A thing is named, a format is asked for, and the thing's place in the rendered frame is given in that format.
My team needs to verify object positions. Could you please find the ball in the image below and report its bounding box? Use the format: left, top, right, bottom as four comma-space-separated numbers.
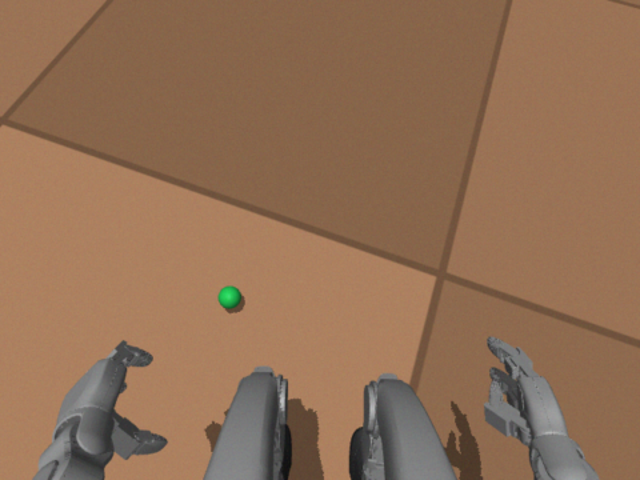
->
218, 286, 241, 309

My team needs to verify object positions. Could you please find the right robot arm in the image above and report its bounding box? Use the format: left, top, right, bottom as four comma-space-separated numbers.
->
529, 434, 599, 480

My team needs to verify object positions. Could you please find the left robot hand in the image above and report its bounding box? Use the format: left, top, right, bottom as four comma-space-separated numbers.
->
57, 340, 168, 460

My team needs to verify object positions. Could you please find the right robot hand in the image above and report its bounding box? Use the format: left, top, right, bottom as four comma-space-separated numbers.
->
484, 337, 569, 447

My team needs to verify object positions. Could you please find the left robot arm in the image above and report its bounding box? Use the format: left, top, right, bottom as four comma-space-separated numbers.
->
32, 407, 115, 480

